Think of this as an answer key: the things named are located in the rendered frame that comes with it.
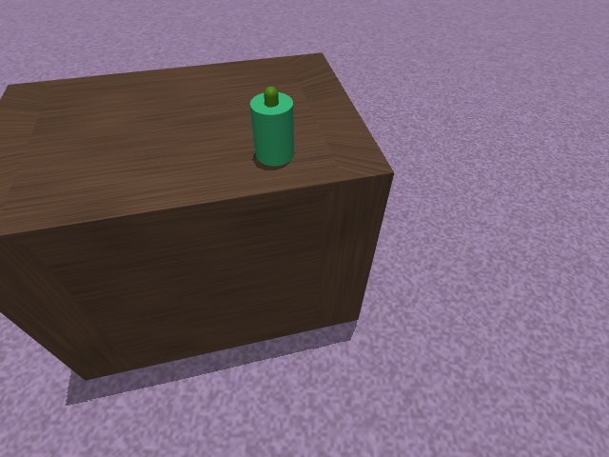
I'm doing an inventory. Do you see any bottle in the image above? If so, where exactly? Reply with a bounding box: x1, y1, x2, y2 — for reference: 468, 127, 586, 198
250, 87, 294, 166

